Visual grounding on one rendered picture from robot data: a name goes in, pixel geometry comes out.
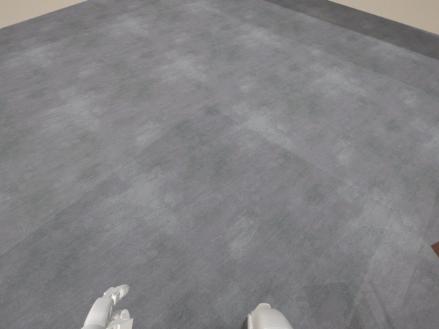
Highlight robot left hand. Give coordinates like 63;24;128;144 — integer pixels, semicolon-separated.
83;284;133;329

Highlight robot right shin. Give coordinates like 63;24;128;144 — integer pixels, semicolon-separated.
255;304;271;310

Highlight right robot thigh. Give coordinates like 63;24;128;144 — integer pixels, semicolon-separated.
248;308;293;329

